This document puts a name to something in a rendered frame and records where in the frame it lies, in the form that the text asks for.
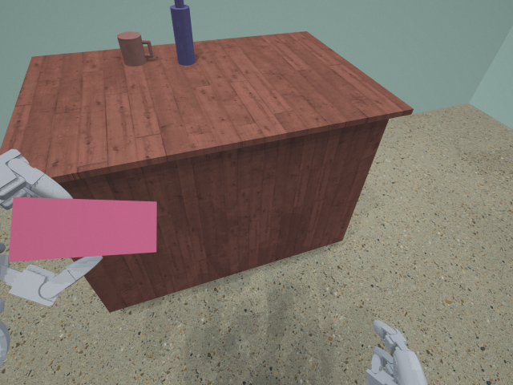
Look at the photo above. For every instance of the sponge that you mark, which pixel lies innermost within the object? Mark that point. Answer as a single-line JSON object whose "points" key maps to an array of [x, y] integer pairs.
{"points": [[51, 228]]}

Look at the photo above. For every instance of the robot left hand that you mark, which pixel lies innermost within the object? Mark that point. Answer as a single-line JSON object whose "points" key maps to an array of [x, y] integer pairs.
{"points": [[19, 179]]}

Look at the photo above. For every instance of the table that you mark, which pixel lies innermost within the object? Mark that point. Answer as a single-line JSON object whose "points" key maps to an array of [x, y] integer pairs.
{"points": [[256, 152]]}

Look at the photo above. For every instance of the robot right hand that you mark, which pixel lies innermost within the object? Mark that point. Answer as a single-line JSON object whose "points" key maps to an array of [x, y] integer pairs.
{"points": [[403, 368]]}

